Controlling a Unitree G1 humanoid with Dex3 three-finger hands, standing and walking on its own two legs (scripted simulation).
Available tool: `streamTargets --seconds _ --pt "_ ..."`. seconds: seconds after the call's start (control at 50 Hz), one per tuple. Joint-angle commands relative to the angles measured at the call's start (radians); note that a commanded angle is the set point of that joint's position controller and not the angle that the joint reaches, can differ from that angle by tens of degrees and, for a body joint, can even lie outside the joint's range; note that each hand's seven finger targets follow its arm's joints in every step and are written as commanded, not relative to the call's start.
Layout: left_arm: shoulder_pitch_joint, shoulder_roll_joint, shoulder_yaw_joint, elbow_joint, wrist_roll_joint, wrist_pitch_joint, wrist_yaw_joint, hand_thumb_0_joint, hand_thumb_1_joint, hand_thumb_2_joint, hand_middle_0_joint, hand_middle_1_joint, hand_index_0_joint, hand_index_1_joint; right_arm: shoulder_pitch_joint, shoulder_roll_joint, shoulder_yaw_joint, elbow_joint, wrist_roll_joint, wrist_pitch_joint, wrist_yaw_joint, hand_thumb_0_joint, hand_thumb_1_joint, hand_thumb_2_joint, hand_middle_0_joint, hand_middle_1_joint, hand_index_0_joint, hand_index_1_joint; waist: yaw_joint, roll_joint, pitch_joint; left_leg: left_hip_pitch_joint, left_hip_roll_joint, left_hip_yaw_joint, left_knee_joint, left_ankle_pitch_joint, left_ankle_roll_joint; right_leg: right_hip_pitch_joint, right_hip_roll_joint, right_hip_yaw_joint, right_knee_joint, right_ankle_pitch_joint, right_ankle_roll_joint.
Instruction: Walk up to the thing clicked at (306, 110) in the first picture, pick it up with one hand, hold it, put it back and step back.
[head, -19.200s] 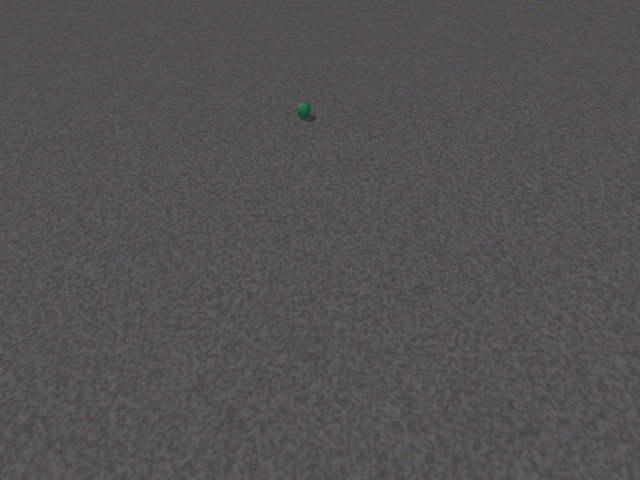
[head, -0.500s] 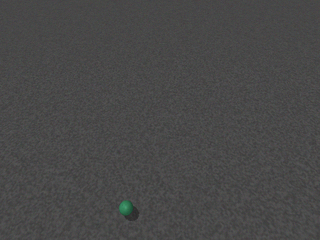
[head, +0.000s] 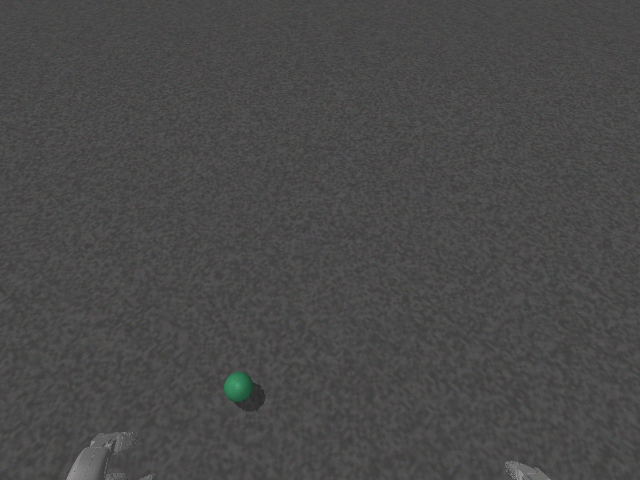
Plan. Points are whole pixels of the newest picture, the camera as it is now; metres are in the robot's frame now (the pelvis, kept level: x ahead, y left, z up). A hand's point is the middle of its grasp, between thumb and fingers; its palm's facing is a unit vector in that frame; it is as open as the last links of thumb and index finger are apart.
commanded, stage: rise first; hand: left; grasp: from above
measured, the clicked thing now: (238, 386) +0.46 +0.24 -0.72
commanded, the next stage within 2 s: none
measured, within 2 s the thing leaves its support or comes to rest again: neither
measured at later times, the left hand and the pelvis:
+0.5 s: hand out of the picture +0.14 +0.26 -0.20, palm faces -0.11 -0.89 -0.43, open 14.1 cm; pelvis +0.00 +0.01 -0.06, yaw +0 degrees
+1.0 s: hand out of the picture +0.17 +0.29 -0.29, palm faces -0.32 -0.73 -0.60, open 14.1 cm; pelvis -0.02 +0.01 -0.15, yaw -1 degrees
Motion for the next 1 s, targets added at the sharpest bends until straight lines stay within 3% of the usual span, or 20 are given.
streamTargets --seconds 0.0,0.06,0.12,0.14,0.16,0.18,0.22,0.3,0.34,0.36,0.44,0.52,0.7,0.8,0.82,0.92,0.98 --pt "0.044 0.189 0.045 -0.149 0.027 0.097 0.024 0.000 -0.380 0.964 -0.064 -1.074 -0.076 -1.061 -0.040 -0.171 -0.061 -0.191 0.005 -0.045 -0.008 0.000 -0.893 -0.898 0.200 0.300 0.200 0.300 0.033 0.022 -0.187 0.009 -0.042 0.055 -0.011 0.130 0.032 0.021 0.020 -0.049 -0.042 0.121 -0.022" --pt "0.052 0.162 0.037 -0.218 0.037 0.134 0.028 0.000 -0.547 0.976 -0.083 -1.073 -0.088 -1.067 -0.018 -0.159 -0.060 -0.221 0.004 -0.059 -0.004 0.000 -0.916 -0.904 0.201 0.300 0.200 0.300 0.010 0.009 -0.187 -0.047 -0.036 0.058 0.049 0.075 0.036 -0.060 0.022 -0.045 0.011 0.072 -0.018" --pt "0.093 0.187 0.070 -0.287 0.055 0.140 0.033 0.000 -0.559 0.978 -0.083 -1.066 -0.084 -1.064 0.009 -0.152 -0.065 -0.238 0.001 -0.076 -0.007 0.000 -0.914 -0.904 0.201 0.300 0.200 0.300 0.015 0.039 -0.244 -0.090 -0.033 0.057 0.125 0.075 0.035 -0.114 0.020 -0.038 0.093 0.071 -0.019" --pt "0.057 0.172 0.053 -0.369 0.054 0.133 0.030 0.000 -0.560 0.975 -0.078 -1.085 -0.081 -1.081 0.008 -0.150 -0.067 -0.254 -0.001 -0.085 -0.005 0.000 -0.904 -0.902 0.200 0.300 0.200 0.300 -0.001 0.039 -0.262 -0.097 -0.027 0.049 0.147 0.081 0.036 -0.132 0.022 -0.040 0.120 0.079 -0.018" --pt "0.077 0.191 0.066 -0.405 0.066 0.131 0.034 0.000 -0.565 0.987 -0.073 -1.077 -0.072 -1.078 0.011 -0.150 -0.070 -0.262 -0.004 -0.092 -0.009 0.000 -0.895 -0.900 0.200 0.300 0.200 0.300 0.006 0.050 -0.292 -0.102 -0.025 0.045 0.165 0.102 0.036 -0.138 0.021 -0.041 0.141 0.101 -0.019" --pt "0.096 0.161 0.048 -0.434 0.065 0.134 0.031 0.000 -0.574 0.995 -0.075 -1.075 -0.070 -1.080 0.010 -0.145 -0.069 -0.276 -0.003 -0.099 -0.010 0.000 -0.900 -0.901 0.200 0.300 0.200 0.300 -0.004 0.050 -0.292 -0.110 -0.024 0.046 0.182 0.104 0.036 -0.163 0.021 -0.037 0.157 0.104 -0.019" --pt "0.163 0.174 0.065 -0.470 0.074 0.148 0.035 0.000 -0.570 0.999 -0.067 -1.072 -0.062 -1.078 0.019 -0.146 -0.072 -0.284 -0.005 -0.108 -0.019 0.000 -0.893 -0.899 0.200 0.300 0.200 0.300 -0.002 0.059 -0.320 -0.121 -0.021 0.044 0.214 0.134 0.037 -0.177 0.021 -0.038 0.189 0.133 -0.019" --pt "0.232 0.149 0.042 -0.572 0.078 0.181 0.032 0.000 -0.561 0.995 -0.062 -1.078 -0.057 -1.083 0.006 -0.143 -0.070 -0.307 -0.011 -0.121 -0.028 0.000 -0.897 -0.901 0.200 0.300 0.200 0.300 -0.010 0.083 -0.318 -0.162 -0.011 0.033 0.249 0.108 0.033 -0.241 0.024 -0.046 0.235 0.087 -0.022" --pt "0.237 0.179 0.063 -0.624 0.089 0.197 0.035 0.000 -0.557 0.987 -0.061 -1.081 -0.059 -1.083 0.016 -0.142 -0.068 -0.312 -0.014 -0.127 -0.032 0.000 -0.891 -0.899 0.200 0.300 0.200 0.300 -0.008 0.081 -0.347 -0.180 -0.011 0.029 0.275 0.116 0.036 -0.239 0.023 -0.048 0.254 0.097 -0.022" --pt "0.275 0.153 0.042 -0.635 0.092 0.206 0.034 0.000 -0.558 0.975 -0.068 -1.082 -0.070 -1.080 0.007 -0.137 -0.065 -0.322 -0.014 -0.131 -0.034 0.000 -0.906 -0.903 0.200 0.300 0.200 0.300 -0.008 0.080 -0.347 -0.186 -0.010 0.030 0.285 0.126 0.036 -0.252 0.022 -0.047 0.266 0.105 -0.023" --pt "0.302 0.144 0.033 -0.690 0.097 0.228 0.037 0.000 -0.535 0.948 -0.067 -1.088 -0.078 -1.076 -0.001 -0.134 -0.062 -0.341 -0.020 -0.140 -0.039 0.000 -0.901 -0.901 0.200 0.300 0.200 0.300 -0.019 0.091 -0.339 -0.230 -0.004 0.020 0.320 0.118 0.033 -0.312 0.026 -0.055 0.310 0.082 -0.024" --pt "0.338 0.159 0.052 -0.725 0.112 0.236 0.041 0.000 -0.540 0.951 -0.064 -1.086 -0.073 -1.076 -0.003 -0.129 -0.059 -0.361 -0.021 -0.149 -0.041 0.000 -0.894 -0.899 0.200 0.300 0.200 0.300 -0.009 0.093 -0.356 -0.270 -0.005 0.013 0.352 0.096 0.032 -0.342 0.026 -0.059 0.347 0.060 -0.027" --pt "0.381 0.156 0.049 -0.782 0.133 0.228 0.053 0.000 -0.539 0.956 -0.067 -1.069 -0.071 -1.064 -0.017 -0.118 -0.056 -0.383 -0.019 -0.171 -0.045 0.000 -0.885 -0.897 0.200 0.300 0.200 0.300 -0.009 0.088 -0.375 -0.370 -0.016 0.017 0.430 0.014 0.040 -0.421 0.029 -0.055 0.402 0.008 -0.027" --pt "0.274 0.183 0.038 -0.713 0.189 0.168 0.061 0.000 -0.538 0.947 -0.066 -1.073 -0.073 -1.065 -0.018 -0.129 -0.058 -0.354 -0.020 -0.190 -0.038 0.000 -0.891 -0.898 0.201 0.300 0.200 0.300 -0.029 0.075 -0.392 -0.458 -0.017 0.020 0.539 0.040 0.046 -0.523 0.028 -0.050 0.502 0.036 -0.028" --pt "0.225 0.189 0.026 -0.693 0.209 0.145 0.061 0.000 -0.552 0.957 -0.066 -1.076 -0.071 -1.069 -0.028 -0.135 -0.058 -0.349 -0.019 -0.195 -0.034 0.000 -0.898 -0.899 0.201 0.300 0.200 0.300 -0.039 0.072 -0.389 -0.485 -0.015 0.010 0.558 0.027 0.045 -0.573 0.030 -0.053 0.537 0.009 -0.031" --pt "0.091 0.235 0.039 -0.561 0.319 0.023 0.073 0.000 -0.546 0.969 -0.061 -1.088 -0.066 -1.082 -0.043 -0.153 -0.071 -0.296 -0.022 -0.218 -0.004 0.000 -0.887 -0.897 0.200 0.300 0.200 0.300 -0.019 0.089 -0.445 -0.633 -0.025 0.017 0.687 -0.080 0.045 -0.731 0.026 -0.036 0.674 -0.068 -0.035" --pt "-0.016 0.278 0.045 -0.512 0.397 -0.043 0.089 0.000 -0.535 0.973 -0.064 -1.085 -0.069 -1.079 -0.065 -0.171 -0.082 -0.274 -0.021 -0.227 0.010 0.000 -0.890 -0.898 0.200 0.300 0.200 0.300 -0.013 0.108 -0.528 -0.696 -0.027 0.010 0.765 -0.105 0.044 -0.828 0.029 -0.034 0.764 -0.090 -0.037"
